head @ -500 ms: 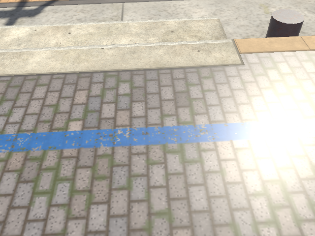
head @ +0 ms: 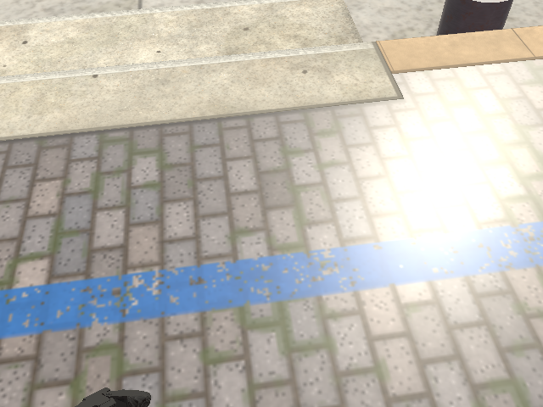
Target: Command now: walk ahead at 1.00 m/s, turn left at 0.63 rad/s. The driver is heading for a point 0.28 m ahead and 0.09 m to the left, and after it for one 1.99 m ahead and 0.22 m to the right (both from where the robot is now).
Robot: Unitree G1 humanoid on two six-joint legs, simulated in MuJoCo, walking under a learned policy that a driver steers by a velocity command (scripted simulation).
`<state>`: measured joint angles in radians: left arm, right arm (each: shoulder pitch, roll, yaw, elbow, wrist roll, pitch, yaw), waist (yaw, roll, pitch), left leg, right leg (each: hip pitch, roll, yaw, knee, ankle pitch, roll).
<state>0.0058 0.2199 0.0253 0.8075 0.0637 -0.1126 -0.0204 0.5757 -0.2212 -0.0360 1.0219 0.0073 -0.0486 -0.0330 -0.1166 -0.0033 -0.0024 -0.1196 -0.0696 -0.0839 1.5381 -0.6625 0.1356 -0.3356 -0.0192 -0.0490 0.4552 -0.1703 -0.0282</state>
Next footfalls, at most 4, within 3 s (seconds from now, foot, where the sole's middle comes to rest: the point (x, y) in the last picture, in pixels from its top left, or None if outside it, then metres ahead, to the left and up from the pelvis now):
0.26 left None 0.41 0.12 -0.78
0.72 right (323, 401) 0.49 -0.14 -0.78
1.36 left None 0.47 0.10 -0.78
2.04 right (317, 390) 0.52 -0.13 -0.78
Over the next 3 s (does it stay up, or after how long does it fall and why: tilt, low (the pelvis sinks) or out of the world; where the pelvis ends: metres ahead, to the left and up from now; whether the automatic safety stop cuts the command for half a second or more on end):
stays up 0.66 -0.02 0.01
